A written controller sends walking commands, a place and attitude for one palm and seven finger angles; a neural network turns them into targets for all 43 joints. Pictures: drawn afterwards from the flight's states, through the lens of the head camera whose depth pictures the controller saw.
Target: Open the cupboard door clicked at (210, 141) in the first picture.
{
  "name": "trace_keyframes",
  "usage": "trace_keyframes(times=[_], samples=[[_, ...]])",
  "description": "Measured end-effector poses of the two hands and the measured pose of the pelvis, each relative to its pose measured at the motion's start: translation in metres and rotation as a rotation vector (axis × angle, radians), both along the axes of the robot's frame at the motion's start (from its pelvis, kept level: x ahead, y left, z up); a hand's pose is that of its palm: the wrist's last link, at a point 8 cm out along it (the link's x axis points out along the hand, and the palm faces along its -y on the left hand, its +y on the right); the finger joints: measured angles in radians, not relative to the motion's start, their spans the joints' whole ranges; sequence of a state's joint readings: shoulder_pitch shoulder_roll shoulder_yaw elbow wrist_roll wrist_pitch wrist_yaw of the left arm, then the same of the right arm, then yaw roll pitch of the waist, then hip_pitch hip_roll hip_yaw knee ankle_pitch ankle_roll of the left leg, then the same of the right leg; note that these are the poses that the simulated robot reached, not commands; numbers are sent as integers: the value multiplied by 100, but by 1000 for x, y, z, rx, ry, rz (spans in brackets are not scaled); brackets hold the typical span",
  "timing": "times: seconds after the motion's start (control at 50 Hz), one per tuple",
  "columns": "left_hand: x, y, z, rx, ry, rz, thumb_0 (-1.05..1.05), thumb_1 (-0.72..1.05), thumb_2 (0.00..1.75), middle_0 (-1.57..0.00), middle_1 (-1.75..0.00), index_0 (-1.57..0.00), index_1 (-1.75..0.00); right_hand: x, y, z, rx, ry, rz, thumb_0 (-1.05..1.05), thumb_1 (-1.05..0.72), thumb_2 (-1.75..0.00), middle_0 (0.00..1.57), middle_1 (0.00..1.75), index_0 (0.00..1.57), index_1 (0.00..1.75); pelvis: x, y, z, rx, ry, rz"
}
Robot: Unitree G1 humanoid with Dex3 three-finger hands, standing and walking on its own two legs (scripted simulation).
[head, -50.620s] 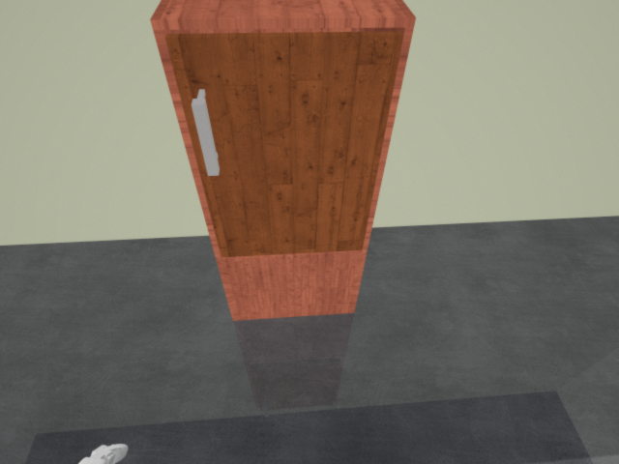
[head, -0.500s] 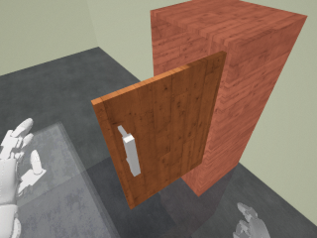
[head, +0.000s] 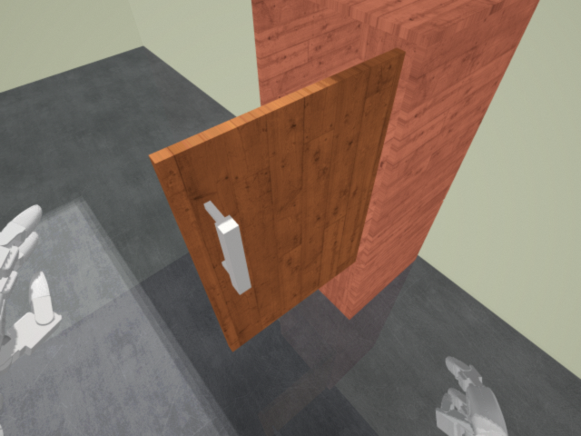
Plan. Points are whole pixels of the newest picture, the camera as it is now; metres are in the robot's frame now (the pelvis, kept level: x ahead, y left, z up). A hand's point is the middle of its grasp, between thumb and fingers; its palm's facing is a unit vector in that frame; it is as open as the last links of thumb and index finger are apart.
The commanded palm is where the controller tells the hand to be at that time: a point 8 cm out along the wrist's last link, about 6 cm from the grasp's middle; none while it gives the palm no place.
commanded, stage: step back with the hand held close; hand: left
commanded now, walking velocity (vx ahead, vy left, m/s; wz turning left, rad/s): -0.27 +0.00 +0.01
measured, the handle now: (227, 249) +0.35 +0.12 +0.05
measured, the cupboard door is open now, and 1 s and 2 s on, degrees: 87 87 87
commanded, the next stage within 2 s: stop stepping back and stand still in 0.82 s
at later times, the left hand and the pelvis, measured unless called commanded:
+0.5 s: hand out of the picture +0.12 +0.26 +0.15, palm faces +0.42 -0.78 -0.46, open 7.4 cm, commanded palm +0.04 +0.31 +0.18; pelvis -0.08 +0.00 -0.02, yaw +3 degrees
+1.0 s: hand out of the picture +0.02 +0.20 +0.17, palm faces +0.26 -0.80 -0.54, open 7.4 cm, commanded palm -0.03 +0.26 +0.18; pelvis -0.19 -0.04 +0.00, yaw -3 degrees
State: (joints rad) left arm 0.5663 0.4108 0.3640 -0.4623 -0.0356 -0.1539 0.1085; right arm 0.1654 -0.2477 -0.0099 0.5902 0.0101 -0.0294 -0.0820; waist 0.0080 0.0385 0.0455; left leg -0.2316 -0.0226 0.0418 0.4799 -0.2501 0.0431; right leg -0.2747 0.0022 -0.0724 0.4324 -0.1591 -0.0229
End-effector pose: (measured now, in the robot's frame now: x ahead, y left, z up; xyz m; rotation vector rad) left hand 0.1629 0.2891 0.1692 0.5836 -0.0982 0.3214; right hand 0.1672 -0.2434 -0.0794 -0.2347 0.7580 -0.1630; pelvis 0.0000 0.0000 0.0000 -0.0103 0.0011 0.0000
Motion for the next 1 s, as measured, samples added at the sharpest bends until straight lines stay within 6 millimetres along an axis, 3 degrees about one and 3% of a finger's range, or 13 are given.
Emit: trace_keyframes(times=[0.18,0.32,0.46,0.54,0.7,0.84,0.92,1.0], samples=[[-33,16,11,59,-104,6,2,89,90,-22,-30,-21,-30,-26,14,4,-26,-29,21,1,-90,-90,20,29,20,30,-30,10,-8,12,-12,-1],[-62,17,11,85,-157,59,1,89,90,-22,-30,-21,-30,-41,25,-5,3,-44,73,1,-90,-90,20,30,20,30,-50,5,-15,12,-21,31],[-82,7,2,26,-184,21,1,89,90,-22,-30,-21,-30,-65,20,-8,-16,-10,84,1,-90,-90,21,30,20,30,-71,2,-19,-10,-15,49],[-94,12,1,29,-212,-16,1,89,90,-22,-30,-21,-30,-82,17,-6,-65,14,67,1,-90,-90,21,30,20,30,-85,7,-22,-6,-15,62],[-122,30,24,83,-213,47,2,89,90,-22,-30,-21,-30,-111,31,7,-28,-4,71,1,-90,-90,20,30,20,30,-109,5,-4,-50,20,37],[-136,-3,13,-18,-161,-3,2,89,90,-21,-30,-21,-30,-132,27,11,22,-50,106,1,-90,-90,21,30,20,30,-147,-13,0,-40,65,-3],[-153,-35,9,20,-139,-101,2,89,90,-21,-30,-21,-30,-149,8,2,37,-75,99,1,-90,-90,21,30,20,30,-178,-30,-11,-6,73,-34],[-173,-50,21,65,-123,-161,2,89,90,-22,-30,-21,-30,-180,-14,3,15,-19,44,1,-90,-90,21,30,20,30,-188,-36,-5,13,68,-47]])
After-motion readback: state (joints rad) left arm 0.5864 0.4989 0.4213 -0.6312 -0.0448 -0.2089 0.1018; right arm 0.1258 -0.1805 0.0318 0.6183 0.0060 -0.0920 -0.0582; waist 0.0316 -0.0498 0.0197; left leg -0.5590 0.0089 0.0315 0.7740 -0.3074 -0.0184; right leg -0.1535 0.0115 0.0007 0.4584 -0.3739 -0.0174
